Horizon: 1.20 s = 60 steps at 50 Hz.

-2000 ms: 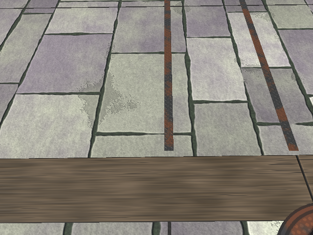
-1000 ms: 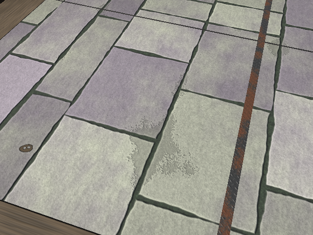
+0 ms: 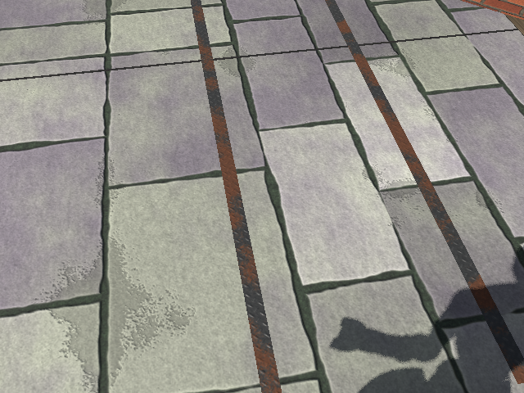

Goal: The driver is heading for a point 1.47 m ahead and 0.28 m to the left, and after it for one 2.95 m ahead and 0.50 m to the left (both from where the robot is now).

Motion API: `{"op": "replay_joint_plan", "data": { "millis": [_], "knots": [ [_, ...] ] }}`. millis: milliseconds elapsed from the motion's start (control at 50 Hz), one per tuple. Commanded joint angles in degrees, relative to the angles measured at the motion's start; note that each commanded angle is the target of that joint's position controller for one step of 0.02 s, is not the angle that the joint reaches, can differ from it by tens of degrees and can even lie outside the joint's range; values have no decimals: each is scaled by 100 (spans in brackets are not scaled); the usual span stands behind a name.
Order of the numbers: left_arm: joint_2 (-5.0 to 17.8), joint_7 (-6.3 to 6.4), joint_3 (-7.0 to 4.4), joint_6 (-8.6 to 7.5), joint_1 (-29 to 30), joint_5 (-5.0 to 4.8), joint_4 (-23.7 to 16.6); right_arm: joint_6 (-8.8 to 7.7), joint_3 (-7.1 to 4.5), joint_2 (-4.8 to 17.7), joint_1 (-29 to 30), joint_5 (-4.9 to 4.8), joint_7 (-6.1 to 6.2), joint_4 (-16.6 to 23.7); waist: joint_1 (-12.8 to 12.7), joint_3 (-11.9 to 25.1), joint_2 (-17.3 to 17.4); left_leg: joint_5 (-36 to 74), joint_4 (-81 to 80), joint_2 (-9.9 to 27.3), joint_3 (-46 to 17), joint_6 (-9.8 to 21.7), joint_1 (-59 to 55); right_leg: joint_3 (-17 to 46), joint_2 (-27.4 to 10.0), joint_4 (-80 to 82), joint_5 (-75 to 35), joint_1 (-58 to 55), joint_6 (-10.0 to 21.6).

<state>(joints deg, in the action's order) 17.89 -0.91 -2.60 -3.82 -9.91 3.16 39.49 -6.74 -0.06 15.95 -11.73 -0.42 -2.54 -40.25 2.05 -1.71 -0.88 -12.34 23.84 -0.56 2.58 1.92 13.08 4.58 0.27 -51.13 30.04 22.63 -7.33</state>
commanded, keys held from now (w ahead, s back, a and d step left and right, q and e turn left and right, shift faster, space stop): no key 0.46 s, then w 0.54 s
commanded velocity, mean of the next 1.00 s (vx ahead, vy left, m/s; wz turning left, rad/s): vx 0.16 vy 0.00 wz -0.03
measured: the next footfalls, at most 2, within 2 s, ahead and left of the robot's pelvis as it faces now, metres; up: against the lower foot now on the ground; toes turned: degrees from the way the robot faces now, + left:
right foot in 0.08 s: +0.01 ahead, -0.15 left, +0.00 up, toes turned -1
left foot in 1.06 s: +0.23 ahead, +0.09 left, +0.00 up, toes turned +2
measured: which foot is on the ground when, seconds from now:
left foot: down 0.00-0.72, up 0.74-1.00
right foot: up 0.00-0.06, down 0.08-1.00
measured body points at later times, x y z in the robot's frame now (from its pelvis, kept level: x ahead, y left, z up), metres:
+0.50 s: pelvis -0.01 +0.00 -0.01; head +0.01 +0.00 +0.44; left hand +0.12 +0.26 -0.11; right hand +0.18 -0.27 -0.08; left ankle +0.00 +0.10 -0.74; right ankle -0.03 -0.15 -0.74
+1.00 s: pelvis +0.12 -0.02 -0.01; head +0.14 -0.02 +0.44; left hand +0.10 +0.22 -0.14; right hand +0.32 -0.24 -0.09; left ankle +0.20 +0.09 -0.71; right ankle -0.01 -0.13 -0.74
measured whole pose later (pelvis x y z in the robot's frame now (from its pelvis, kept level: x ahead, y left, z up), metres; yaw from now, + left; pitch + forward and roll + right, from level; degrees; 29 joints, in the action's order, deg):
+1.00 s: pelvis +0.12 -0.02 -0.01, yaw +0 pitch +1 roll -1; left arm 12.9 -1.6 1.2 -5.1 -28.7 5.4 44.8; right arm -5.7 -0.6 13.8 -7.2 4.7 -3.9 -40.4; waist -5.1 -0.2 0.5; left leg -9.0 48.2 2.1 1.2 2.4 31.1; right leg -2.0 1.4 -16.0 20.2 -3.4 1.7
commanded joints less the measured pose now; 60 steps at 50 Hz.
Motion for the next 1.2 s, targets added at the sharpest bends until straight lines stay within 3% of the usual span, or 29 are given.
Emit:
{"op": "replay_joint_plan", "data": {
  "millis": [20,40,60,80,120,140,220,480,520,560,600,640,680,700,740,760,800,840,880,940,960,1020,1060,1080,1100,1120,1140,1160,1200],
  "knots": [
    [149,-106,-25,-34,-740,-96,20,-127,-140,727,1074,-83,-170,742,-624,417,332,2667,-98,961,-703,702,17,-386,-433,798,-510,-614,-321],
    [-15,-253,58,-18,-780,-243,121,-44,-135,740,961,-162,-276,656,-628,395,96,2737,340,760,-556,530,-110,-570,-393,1973,-1629,-929,-281],
    [16,-339,67,-18,-704,-387,135,60,-175,844,658,-81,-401,498,-488,409,270,2799,572,682,-624,433,-71,-624,-258,2296,-2483,-1250,-169],
    [345,-319,-6,-49,-703,-457,42,136,-191,785,417,-16,-489,397,-401,605,453,2631,611,798,-830,353,-199,-539,-250,2291,-2925,-1343,26],
    [1072,-192,-140,-132,-18,-316,-267,130,-304,939,-116,10,-393,430,134,648,82,1601,586,556,-600,194,-490,-335,-387,2089,-3172,-696,772],
    [1038,-158,-162,-121,9,-245,-261,110,-346,1045,227,14,-289,516,14,654,98,1189,678,481,-407,144,-783,-243,-387,2334,-2514,-268,851],
    [626,-125,-17,-62,-11,-385,-277,10,-250,764,855,-25,-223,706,-195,464,226,674,422,561,-521,206,-250,-117,-366,2565,-2076,-600,659],
    [751,-188,26,9,-324,-336,-264,56,-360,909,652,35,-203,625,-268,325,129,0,273,401,-443,68,-87,-265,-309,2745,-1364,-783,678],
    [967,-67,-71,34,-363,-177,-319,74,-556,1320,249,173,-42,544,-125,-40,191,-2180,-5,430,-624,456,40,-309,-187,2630,172,-346,998],
    [690,42,12,-20,-56,-76,-480,-16,-539,1235,-145,233,143,452,82,-141,509,-2868,-659,1071,-1666,1055,-398,-402,-118,2131,80,279,1089],
    [425,66,84,-136,16,-15,-498,-41,-431,1000,-361,110,305,369,144,-106,909,-2889,-1191,1852,-2785,1504,-810,-580,-41,1551,-638,444,1044],
    [381,63,67,-264,-236,2,-417,63,-353,940,87,117,366,413,-212,-193,732,-2560,-1271,1663,-2251,1266,-31,-772,12,2055,-645,-630,1216],
    [409,-28,28,-376,-637,-40,-208,232,-365,1101,398,284,286,369,-513,-175,623,-2196,-993,1251,-1575,1070,792,-887,151,2651,-1436,-2057,1298],
    [460,-53,7,-431,-990,-56,-145,238,-339,980,520,364,250,396,-720,-50,525,-1886,-534,1070,-1258,940,1013,-706,2,2730,-1261,-2483,1395],
    [1054,46,-148,-483,-1936,-54,15,114,-243,546,840,498,132,626,-1113,5,-912,-1484,2272,-27,-328,77,2850,2448,-1854,3792,-1256,-3655,2760],
    [784,70,-72,-465,-2141,-14,35,-3,-223,495,697,432,106,491,-1174,-192,-653,-1894,3105,129,-791,155,3505,2638,-2215,4132,-1231,-3738,2879],
    [276,70,93,-399,-1772,63,53,-72,-257,550,428,483,202,283,-798,-345,-333,-1436,3880,361,-742,238,3575,1873,-1944,4175,-1365,-3396,2519],
    [144,96,179,-318,-1410,43,-8,-4,-254,429,397,622,172,276,-499,-303,-205,-953,3536,485,-550,211,3153,1167,-1649,4321,-2152,-2929,2312],
    [249,112,160,-264,-1395,-31,15,63,-211,257,663,506,73,297,-529,-278,-216,-404,2565,437,-249,28,2687,566,-1305,4515,-2295,-2677,2082],
    [533,-47,105,-192,-1616,133,49,84,-102,-23,848,507,-177,351,-564,-232,-433,168,2390,68,339,-98,1165,-74,-970,4247,-2918,-1356,2074],
    [594,-74,79,-191,-1488,358,87,37,-117,58,387,500,-209,272,-327,-262,-539,904,2890,234,-160,0,1025,31,-1187,3971,-3091,-1126,2066],
    [656,-50,61,-264,-1043,198,49,-22,-299,535,23,529,-95,312,10,-177,-310,314,2432,80,65,248,671,-17,-1262,3085,-3900,-1209,1971],
    [836,-171,13,-289,-853,269,43,-125,-457,780,-1754,467,-8,-250,751,258,138,608,2021,-386,538,377,-1935,-560,-584,723,-4697,252,1734],
    [431,-296,95,-316,-865,364,67,-144,-495,835,-3010,534,110,-548,1272,704,999,513,1445,26,-271,931,-3049,-781,86,-1920,-2570,1328,1409],
    [-523,-456,332,-391,-1966,362,158,-111,-364,1170,-3185,501,51,-351,583,1867,1704,2415,629,1772,-3387,2614,-3816,-103,795,-3843,857,2177,1164],
    [-228,-495,265,-450,-907,72,-213,-226,-375,1032,-2858,572,21,-362,803,181,888,1436,-142,2215,-4491,2615,-2642,588,649,-4189,455,3531,1226],
    [60,-372,183,-417,-420,63,-305,-290,-251,709,-1937,398,-41,-419,336,-496,522,-237,-166,2400,-4305,2277,-1532,785,68,-3997,-406,3858,1239],
    [321,-226,126,-331,-414,189,-212,-206,-54,159,-1262,390,-47,-322,49,-334,-153,-821,-232,2210,-3843,2089,-625,687,-229,-3653,-1018,3523,1228],
    [45,-192,308,-94,-755,428,20,-104,208,-369,-244,605,-16,-144,-490,-416,-4,-796,-532,1734,-2824,1820,1020,693,-671,-2270,-1817,2590,1122]
  ]
}}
